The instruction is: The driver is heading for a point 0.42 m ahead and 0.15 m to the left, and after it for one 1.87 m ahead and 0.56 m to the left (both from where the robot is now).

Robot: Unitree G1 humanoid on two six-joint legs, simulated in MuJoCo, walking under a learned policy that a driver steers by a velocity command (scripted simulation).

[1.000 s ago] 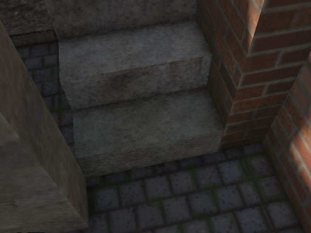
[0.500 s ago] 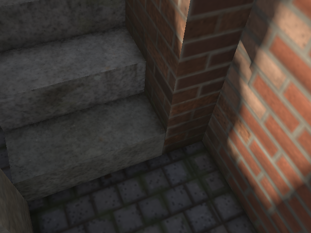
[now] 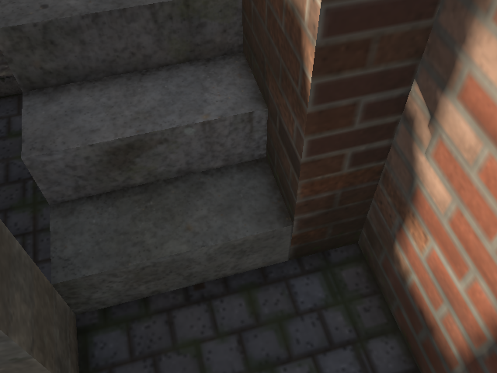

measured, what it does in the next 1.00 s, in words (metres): steps on the spot, turning left: left foot, then right foot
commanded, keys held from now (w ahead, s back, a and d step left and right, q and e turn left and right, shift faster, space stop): w+q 0.58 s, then w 0.42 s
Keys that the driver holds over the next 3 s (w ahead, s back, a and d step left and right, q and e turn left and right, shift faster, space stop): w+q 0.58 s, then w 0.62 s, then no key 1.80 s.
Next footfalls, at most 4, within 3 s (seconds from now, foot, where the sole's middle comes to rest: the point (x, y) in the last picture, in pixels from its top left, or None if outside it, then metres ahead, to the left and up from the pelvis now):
0.18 left None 0.05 0.10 -0.78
0.60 right None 0.10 -0.08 -0.78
0.92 left None -0.01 0.16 -0.78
1.34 right None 0.43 0.04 -0.78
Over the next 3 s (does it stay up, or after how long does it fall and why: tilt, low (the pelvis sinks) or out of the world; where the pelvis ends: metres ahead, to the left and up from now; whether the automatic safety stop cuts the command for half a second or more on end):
stays up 0.31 0.16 0.00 its command is cut before an obstacle from the start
